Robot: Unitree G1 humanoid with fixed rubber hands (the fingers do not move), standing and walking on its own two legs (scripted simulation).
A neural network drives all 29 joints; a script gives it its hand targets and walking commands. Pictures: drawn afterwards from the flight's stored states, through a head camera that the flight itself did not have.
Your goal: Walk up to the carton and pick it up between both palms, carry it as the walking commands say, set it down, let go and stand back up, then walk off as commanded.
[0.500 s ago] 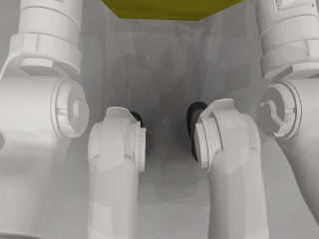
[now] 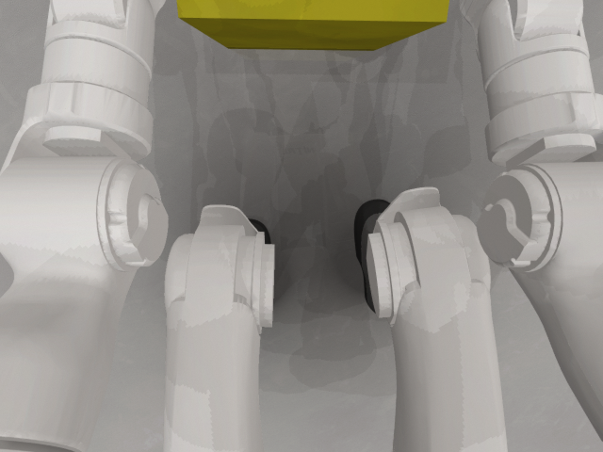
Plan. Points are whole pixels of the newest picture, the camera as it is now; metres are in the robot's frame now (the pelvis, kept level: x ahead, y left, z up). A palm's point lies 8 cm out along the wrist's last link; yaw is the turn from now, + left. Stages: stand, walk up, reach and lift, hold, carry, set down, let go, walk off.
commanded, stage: set down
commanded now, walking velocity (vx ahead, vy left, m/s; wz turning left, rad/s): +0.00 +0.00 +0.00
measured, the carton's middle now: out of the picture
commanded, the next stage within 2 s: none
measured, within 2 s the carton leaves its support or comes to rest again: neither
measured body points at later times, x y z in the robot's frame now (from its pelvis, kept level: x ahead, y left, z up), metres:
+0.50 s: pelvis +0.00 +0.00 +0.00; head +0.39 +0.00 +0.21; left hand +0.58 +0.13 -0.20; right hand +0.55 -0.17 -0.20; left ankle +0.09 +0.10 -0.34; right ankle +0.11 -0.13 -0.34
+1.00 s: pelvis +0.00 -0.01 +0.01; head +0.39 +0.00 +0.20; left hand +0.58 +0.16 -0.21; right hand +0.57 -0.20 -0.20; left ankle +0.09 +0.10 -0.34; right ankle +0.11 -0.13 -0.34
